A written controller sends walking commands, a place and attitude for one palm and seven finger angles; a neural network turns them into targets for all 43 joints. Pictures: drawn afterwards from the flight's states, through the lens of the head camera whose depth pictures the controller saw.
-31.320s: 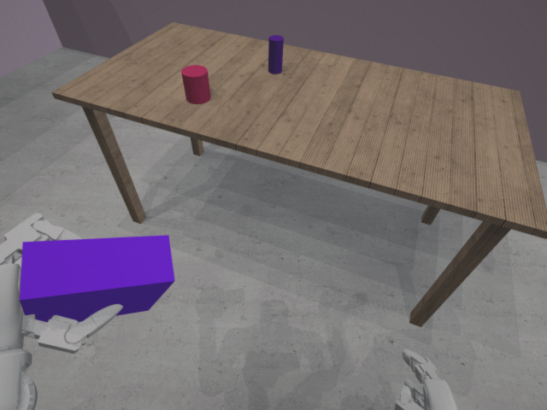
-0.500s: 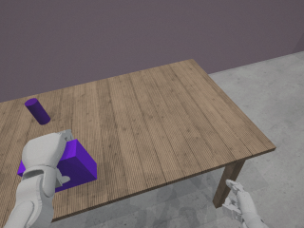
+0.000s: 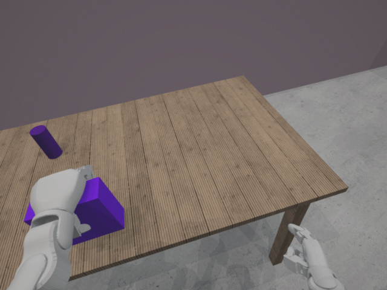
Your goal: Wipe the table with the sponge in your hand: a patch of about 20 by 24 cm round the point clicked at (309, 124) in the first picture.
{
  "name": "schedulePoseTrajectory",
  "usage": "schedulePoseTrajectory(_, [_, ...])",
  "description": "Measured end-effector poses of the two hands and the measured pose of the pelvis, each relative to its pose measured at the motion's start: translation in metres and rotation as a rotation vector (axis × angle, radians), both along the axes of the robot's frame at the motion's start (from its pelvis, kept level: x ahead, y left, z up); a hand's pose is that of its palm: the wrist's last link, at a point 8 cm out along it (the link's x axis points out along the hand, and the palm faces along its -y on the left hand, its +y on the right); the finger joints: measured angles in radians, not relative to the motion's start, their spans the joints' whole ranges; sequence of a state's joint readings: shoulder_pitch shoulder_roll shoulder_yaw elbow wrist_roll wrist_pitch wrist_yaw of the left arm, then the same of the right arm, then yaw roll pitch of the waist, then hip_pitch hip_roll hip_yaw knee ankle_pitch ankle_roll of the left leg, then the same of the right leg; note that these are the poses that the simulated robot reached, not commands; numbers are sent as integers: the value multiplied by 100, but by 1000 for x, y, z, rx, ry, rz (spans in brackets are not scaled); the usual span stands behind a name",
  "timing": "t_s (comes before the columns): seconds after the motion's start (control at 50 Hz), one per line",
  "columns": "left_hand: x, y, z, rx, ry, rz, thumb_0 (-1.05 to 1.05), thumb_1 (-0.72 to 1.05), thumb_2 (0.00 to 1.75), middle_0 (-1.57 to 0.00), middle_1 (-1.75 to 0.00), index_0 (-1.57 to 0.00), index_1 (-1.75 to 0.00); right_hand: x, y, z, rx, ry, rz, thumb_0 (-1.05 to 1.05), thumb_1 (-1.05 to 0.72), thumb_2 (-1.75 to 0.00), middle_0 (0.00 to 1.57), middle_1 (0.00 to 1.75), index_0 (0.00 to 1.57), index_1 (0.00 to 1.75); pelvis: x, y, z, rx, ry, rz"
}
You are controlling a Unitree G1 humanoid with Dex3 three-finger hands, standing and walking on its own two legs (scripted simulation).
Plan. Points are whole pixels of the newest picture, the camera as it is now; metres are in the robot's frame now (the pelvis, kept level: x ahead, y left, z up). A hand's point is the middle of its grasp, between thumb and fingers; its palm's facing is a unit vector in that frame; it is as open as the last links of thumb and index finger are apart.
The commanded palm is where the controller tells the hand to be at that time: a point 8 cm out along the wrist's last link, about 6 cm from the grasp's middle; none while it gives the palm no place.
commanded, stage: move the sponge above the wiping area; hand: left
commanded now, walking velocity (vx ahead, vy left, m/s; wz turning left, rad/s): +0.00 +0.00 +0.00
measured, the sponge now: (86, 219) +0.22 +0.29 +0.03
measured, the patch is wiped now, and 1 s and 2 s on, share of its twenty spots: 0.00 0.00 0.00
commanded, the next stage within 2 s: none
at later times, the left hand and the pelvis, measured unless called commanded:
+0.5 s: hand (75, 208) +0.22 +0.30 +0.07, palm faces +0.01 -0.09 -1.00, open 9.6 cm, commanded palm +0.19 +0.29 +0.14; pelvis -0.01 +0.00 +0.00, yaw +0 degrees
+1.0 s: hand (73, 207) +0.23 +0.31 +0.06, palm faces -0.01 -0.09 -1.00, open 9.6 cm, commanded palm +0.20 +0.31 +0.12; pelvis +0.00 +0.01 +0.00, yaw +0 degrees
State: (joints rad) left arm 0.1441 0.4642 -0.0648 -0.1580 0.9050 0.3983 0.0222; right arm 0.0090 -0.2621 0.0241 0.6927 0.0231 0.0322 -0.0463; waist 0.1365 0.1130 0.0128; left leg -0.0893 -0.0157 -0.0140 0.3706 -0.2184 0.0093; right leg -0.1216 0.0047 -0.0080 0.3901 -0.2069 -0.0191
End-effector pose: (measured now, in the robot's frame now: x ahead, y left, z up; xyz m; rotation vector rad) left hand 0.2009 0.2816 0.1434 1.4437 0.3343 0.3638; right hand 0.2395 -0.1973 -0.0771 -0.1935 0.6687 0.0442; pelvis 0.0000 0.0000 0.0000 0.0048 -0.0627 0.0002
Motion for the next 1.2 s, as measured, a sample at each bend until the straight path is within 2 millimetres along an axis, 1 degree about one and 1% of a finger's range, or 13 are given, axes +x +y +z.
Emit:
schedulePoseTrajectory(0.14, [-1,2,-3,2,9,1,0,-46,103,-77,-137,-78,-136,-4,1,-2,3,5,-2,2,-91,-90,20,30,20,29,-2,0,0,0,0,0])
schedulePoseTrajectory(0.26, [-3,8,-7,5,20,9,0,-46,103,-77,-137,-78,-136,-9,0,-3,-3,14,-9,2,-91,-90,20,30,20,29,-3,0,0,-1,1,0])
schedulePoseTrajectory(0.36, [-5,8,-10,1,20,-1,0,-46,103,-77,-137,-78,-136,-12,-2,-4,-9,15,-17,2,-91,-90,20,30,20,29,-4,1,0,-2,1,1])
schedulePoseTrajectory(0.48, [0,10,-18,4,35,-8,0,-46,104,-78,-137,-78,-136,-16,-3,-6,-18,26,-26,2,-91,-90,20,30,20,29,-5,2,0,-2,4,2])
schedulePoseTrajectory(0.58, [2,13,-16,10,19,-5,0,-46,104,-78,-137,-78,-136,-18,-3,-6,-14,26,-34,2,-91,-90,20,30,20,29,-5,3,0,-2,7,0])
schedulePoseTrajectory(0.78, [8,23,-27,5,62,17,0,-46,104,-77,-137,-78,-136,-19,-5,-7,-26,39,-44,2,-91,-90,20,30,20,29,-4,5,0,-4,16,4])
schedulePoseTrajectory(0.9, [10,26,-29,5,58,2,0,-46,104,-77,-137,-78,-136,-20,-6,-8,-32,46,-51,1,-91,-90,20,30,20,29,-1,6,0,-6,24,2])
schedulePoseTrajectory(1.2, [6,32,-39,1,66,21,0,-46,104,-77,-137,-78,-136,-16,-2,-10,-30,55,-51,1,-91,-90,20,30,20,29,3,10,-1,-8,35,6])
